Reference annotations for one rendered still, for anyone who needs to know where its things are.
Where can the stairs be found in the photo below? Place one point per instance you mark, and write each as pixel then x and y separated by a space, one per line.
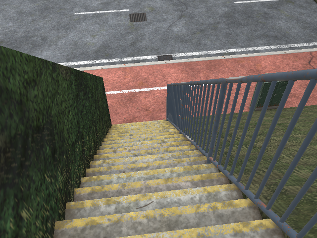
pixel 149 181

